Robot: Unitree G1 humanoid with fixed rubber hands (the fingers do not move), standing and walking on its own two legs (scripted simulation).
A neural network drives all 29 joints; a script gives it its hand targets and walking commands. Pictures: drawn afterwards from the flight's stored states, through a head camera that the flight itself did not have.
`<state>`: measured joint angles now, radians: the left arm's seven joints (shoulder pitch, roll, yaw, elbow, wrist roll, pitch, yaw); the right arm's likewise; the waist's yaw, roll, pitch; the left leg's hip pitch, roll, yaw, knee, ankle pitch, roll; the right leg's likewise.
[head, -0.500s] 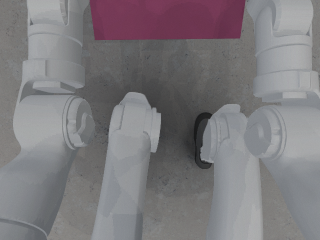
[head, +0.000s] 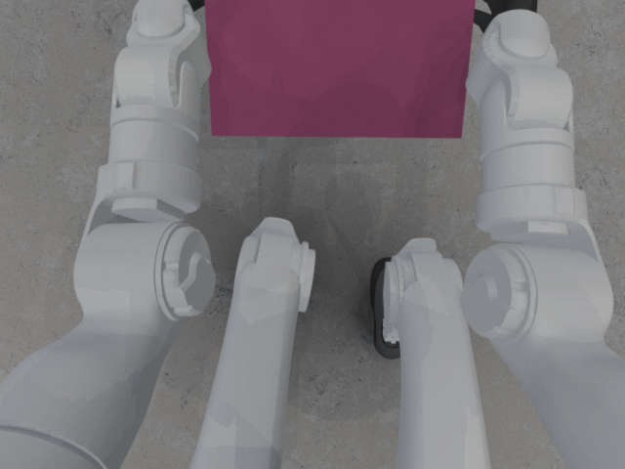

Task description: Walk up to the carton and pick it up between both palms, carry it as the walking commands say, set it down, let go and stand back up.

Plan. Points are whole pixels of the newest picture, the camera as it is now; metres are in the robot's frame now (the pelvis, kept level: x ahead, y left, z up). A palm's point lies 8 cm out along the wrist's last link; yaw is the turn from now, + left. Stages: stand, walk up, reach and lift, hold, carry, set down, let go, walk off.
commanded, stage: reach and lift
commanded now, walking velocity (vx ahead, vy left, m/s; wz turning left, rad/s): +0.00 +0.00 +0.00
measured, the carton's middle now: (335, 3) +0.58 +0.07 -0.18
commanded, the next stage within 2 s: none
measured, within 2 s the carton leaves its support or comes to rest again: neither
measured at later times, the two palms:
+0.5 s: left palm out of the picture +0.51 +0.20 +0.00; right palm out of the picture +0.54 -0.11 +0.00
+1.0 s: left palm out of the picture +0.49 +0.19 +0.07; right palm out of the picture +0.51 -0.12 +0.08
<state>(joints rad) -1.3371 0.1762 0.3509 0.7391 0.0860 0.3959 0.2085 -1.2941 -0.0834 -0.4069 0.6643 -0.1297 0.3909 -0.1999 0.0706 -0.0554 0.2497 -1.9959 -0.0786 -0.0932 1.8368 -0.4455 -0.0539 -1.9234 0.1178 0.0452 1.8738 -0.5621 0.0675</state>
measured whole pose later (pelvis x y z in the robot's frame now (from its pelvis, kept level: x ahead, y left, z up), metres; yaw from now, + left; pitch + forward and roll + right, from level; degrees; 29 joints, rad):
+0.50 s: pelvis +0.04 -0.01 +0.06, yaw +2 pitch +47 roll +0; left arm -1.03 0.05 0.46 0.76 0.19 0.34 0.16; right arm -1.02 0.03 -0.43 0.73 -0.22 0.33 -0.18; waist 0.05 -0.02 -0.24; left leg -1.95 -0.08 -0.10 1.58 -0.44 -0.07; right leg -1.90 0.12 0.08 1.63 -0.55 0.04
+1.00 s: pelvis +0.07 +0.00 +0.13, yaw +1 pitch +42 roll -2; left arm -0.81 -0.03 0.41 0.72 0.18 0.31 0.18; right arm -0.80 0.06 -0.41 0.69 -0.21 0.30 -0.15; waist 0.03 -0.03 -0.31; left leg -1.68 -0.09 -0.12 1.38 -0.44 -0.04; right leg -1.62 0.12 0.09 1.40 -0.52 0.04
